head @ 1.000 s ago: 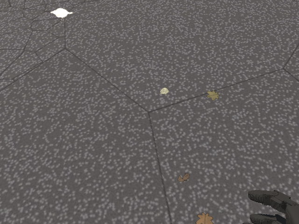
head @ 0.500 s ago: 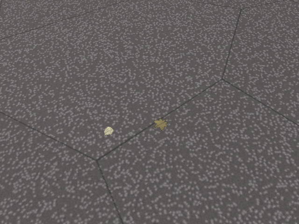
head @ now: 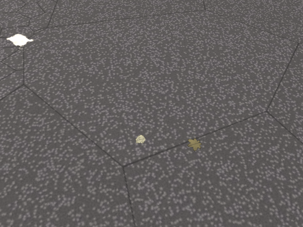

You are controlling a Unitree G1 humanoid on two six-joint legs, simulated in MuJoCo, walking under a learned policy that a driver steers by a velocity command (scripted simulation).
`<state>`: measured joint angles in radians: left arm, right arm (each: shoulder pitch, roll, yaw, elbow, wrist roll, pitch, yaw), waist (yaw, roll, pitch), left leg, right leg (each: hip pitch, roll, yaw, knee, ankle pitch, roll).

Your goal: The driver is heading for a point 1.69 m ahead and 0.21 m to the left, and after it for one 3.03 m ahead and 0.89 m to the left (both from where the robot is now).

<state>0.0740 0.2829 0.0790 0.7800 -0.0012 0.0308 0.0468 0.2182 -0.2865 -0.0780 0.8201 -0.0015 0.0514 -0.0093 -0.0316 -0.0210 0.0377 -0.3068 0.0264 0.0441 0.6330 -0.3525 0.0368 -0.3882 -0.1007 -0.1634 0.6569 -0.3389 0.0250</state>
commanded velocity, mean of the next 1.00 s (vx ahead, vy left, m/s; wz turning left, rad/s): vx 0.07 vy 0.00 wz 0.34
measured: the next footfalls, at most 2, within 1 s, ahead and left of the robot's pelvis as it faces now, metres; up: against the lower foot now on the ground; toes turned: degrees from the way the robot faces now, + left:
right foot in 0.50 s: +0.10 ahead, -0.12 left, +0.00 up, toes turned +21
left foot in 0.82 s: -0.01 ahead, +0.12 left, +0.00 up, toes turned +17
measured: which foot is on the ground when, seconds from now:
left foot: down 0.00-0.50, up 0.52-0.80, down 0.82-1.00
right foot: up 0.00-0.48, down 0.50-0.84, up 0.86-1.00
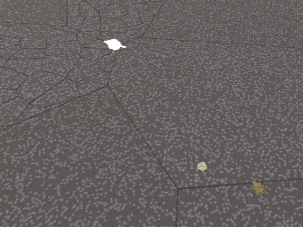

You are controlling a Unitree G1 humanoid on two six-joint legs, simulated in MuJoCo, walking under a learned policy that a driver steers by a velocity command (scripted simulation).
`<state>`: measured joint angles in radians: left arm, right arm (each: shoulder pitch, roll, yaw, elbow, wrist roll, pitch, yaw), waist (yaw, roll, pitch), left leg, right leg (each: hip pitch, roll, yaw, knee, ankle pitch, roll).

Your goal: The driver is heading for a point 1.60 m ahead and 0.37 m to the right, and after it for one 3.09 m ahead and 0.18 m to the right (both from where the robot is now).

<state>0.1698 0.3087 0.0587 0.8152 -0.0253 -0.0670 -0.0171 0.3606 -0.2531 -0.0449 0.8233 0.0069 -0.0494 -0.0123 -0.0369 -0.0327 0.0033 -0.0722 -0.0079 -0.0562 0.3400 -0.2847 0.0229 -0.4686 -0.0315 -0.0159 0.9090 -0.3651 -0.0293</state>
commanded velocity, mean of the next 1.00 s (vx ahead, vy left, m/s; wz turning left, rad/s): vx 0.46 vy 0.00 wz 0.01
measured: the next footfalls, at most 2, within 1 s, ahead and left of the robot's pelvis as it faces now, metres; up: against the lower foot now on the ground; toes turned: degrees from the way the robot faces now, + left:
right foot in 0.22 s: +0.23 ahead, -0.15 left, +0.00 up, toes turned -2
left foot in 0.76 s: +0.57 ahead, +0.06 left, +0.00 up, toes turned +1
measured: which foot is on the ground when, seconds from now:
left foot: down 0.00-0.24, up 0.26-0.74, down 0.76-1.00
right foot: up 0.00-0.20, down 0.22-0.78, up 0.80-1.00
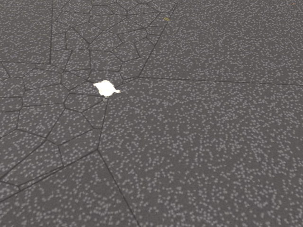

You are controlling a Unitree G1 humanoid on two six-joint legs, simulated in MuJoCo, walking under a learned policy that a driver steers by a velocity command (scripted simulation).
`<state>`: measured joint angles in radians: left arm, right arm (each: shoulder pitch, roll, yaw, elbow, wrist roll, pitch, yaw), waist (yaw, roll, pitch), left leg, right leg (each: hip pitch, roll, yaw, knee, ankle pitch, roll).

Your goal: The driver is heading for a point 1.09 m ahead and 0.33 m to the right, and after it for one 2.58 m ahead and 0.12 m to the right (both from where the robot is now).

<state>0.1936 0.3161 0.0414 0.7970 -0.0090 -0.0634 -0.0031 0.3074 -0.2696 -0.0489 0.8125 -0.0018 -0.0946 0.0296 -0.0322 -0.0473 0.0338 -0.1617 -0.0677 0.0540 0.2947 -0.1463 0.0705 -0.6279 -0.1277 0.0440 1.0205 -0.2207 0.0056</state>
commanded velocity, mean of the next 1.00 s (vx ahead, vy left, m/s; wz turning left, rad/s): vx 0.50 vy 0.00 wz -0.16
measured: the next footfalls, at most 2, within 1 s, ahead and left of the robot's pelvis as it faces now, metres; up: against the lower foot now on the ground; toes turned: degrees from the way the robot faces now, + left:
right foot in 0.28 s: +0.34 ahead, -0.16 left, +0.00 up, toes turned -2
left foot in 0.80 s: +0.63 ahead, +0.07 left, +0.00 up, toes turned -6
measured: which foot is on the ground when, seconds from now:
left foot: down 0.00-0.28, up 0.30-0.78, down 0.80-1.00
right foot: up 0.00-0.26, down 0.28-0.80, up 0.82-1.00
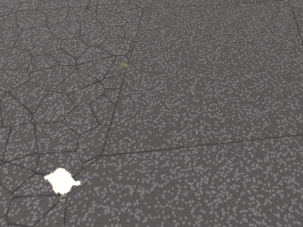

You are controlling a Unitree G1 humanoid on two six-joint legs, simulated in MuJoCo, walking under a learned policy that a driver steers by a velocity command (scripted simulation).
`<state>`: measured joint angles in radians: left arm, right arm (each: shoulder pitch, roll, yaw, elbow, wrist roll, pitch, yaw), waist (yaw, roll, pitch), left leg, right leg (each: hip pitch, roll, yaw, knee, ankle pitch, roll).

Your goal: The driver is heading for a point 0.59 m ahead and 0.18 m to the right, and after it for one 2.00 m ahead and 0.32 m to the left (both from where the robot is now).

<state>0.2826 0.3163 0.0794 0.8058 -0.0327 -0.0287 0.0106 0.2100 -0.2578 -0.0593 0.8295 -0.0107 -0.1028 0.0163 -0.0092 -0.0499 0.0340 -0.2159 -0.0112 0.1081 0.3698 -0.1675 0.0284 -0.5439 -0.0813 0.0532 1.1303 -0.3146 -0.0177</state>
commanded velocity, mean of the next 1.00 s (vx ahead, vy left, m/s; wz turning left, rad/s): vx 0.43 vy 0.00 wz -0.39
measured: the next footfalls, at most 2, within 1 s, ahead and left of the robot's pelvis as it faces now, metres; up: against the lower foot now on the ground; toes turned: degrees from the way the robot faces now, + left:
right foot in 0.32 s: +0.31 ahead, -0.17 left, +0.00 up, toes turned -15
left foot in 0.82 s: +0.66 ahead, -0.09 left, +0.00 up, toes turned -26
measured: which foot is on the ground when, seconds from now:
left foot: down 0.00-0.34, up 0.36-0.80, down 0.82-1.00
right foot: up 0.00-0.30, down 0.32-0.82, up 0.84-1.00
